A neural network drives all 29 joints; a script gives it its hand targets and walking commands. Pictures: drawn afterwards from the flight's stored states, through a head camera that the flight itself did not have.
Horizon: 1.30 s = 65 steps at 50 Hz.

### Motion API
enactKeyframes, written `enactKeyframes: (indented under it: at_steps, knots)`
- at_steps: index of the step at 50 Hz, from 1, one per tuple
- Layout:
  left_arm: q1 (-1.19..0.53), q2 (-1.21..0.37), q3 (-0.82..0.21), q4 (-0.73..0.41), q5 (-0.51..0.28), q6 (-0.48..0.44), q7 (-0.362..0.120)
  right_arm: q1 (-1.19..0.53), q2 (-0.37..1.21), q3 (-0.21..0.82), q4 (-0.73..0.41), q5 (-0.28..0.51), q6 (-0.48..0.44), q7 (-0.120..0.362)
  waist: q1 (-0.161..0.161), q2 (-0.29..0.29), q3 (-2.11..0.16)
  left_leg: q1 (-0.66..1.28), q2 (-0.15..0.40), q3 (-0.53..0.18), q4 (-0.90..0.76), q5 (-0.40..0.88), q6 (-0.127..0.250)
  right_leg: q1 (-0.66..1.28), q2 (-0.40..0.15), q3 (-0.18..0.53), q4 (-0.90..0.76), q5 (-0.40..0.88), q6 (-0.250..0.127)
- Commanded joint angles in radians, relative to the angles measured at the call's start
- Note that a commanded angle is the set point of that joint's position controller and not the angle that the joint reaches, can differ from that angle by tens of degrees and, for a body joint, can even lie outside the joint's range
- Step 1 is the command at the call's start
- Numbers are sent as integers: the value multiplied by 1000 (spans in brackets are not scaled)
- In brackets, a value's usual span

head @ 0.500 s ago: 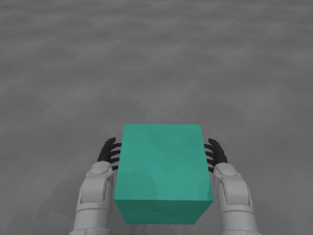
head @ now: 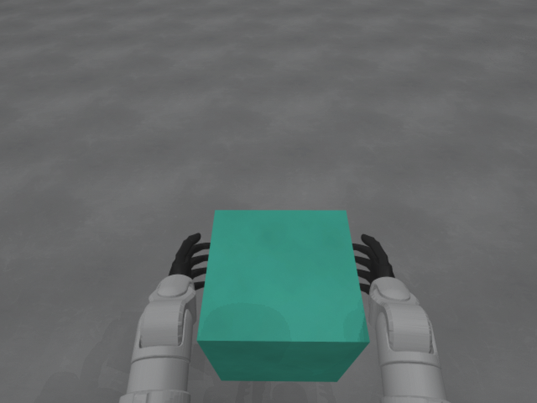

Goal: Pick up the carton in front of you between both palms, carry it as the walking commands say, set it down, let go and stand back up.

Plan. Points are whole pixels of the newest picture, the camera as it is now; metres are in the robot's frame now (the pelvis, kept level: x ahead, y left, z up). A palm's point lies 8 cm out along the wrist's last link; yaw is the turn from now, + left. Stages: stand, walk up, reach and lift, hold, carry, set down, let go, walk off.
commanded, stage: carry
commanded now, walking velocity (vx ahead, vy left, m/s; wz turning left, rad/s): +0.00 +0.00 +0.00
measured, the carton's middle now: (279, 301) +0.30 +0.00 -0.04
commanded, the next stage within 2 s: hold in 1.54 s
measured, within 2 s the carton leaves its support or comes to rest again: neither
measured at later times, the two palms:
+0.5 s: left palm (171, 294) +0.27 +0.16 +0.03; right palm (371, 295) +0.27 -0.13 +0.03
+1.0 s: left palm (160, 319) +0.23 +0.17 +0.04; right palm (375, 320) +0.23 -0.13 +0.04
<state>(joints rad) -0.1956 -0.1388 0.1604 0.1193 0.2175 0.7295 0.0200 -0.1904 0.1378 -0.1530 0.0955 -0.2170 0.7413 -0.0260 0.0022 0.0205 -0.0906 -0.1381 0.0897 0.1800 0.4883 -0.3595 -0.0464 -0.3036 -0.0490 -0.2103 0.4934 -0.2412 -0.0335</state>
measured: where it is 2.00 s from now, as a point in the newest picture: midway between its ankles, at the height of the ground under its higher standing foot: outside the picture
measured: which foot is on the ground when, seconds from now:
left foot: down 0.00-1.00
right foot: down 0.00-1.00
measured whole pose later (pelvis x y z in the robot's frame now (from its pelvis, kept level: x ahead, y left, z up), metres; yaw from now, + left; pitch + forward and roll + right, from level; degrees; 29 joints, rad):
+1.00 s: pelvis -0.05 +0.02 +0.00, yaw +0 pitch +1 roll +0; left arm -0.21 -0.14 0.18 0.17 0.23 0.74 0.02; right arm -0.21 0.14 -0.18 0.16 -0.23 0.74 -0.01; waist 0.00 0.00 -0.09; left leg -0.18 0.05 0.19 0.51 -0.35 0.01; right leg -0.34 -0.09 -0.19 0.50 -0.17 -0.01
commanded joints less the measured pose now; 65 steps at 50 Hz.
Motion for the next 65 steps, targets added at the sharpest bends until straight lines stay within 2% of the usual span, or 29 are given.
enactKeyframes:
  at_steps: [1, 5, 8, 13, 20, 26, 36, 48, 65]
  knots:
    - [-405, -852, -583, -95, -244, -31, -202, -378, 850, 559, -59, 223, -37, 202, 1, -44, -328, 28, 48, -52, -4, 529, -2, 289, -137, 134, 50, 887, -29]
    - [-410, -854, -598, -107, -246, -31, -202, -375, 842, 556, -70, 222, -40, 203, -2, 3, -320, 95, 70, -58, 12, 712, 5, 210, -108, 102, 57, 724, -7]
    - [-405, -850, -596, -104, -243, -31, -201, -377, 836, 554, -72, 221, -41, 203, -4, 12, -308, 96, 78, -55, 20, 756, 7, 196, -97, 84, 52, 660, 5]
    - [-395, -845, -584, -95, -235, -31, -198, -389, 833, 563, -71, 227, -42, 204, -5, -10, -304, 66, 74, -61, 4, 677, 8, 226, -111, 92, 50, 694, 1]
    - [-402, -848, -566, -69, -224, -31, -201, -403, 840, 554, -43, 226, -40, 210, -4, 9, -286, 69, 95, -63, -4, 668, 23, 173, -113, 91, 59, 514, 5]
    - [-449, -864, -574, -67, -235, -33, -208, -434, 860, 552, -36, 226, -42, 212, -3, -7, -245, 8, 87, -64, -31, 421, 38, 160, -124, 103, 27, 418, 10]
    - [-465, -873, -551, -29, -227, -28, -218, -452, 872, 532, -1, 215, -37, 218, 0, -15, -215, -37, 81, -82, -70, 264, 52, 136, -126, 117, -18, 298, 14]
    - [-477, -887, -542, -19, -228, -27, -223, -466, 890, 531, 9, 216, -35, 223, 0, -19, -217, -70, 78, -93, -84, 195, 61, 126, -129, 123, -39, 251, 18]
    - [-472, -884, -542, -27, -230, -25, -223, -460, 888, 532, 2, 216, -33, 223, -1, -20, -229, -81, 76, -100, -76, 205, 68, 117, -129, 124, -38, 251, 22]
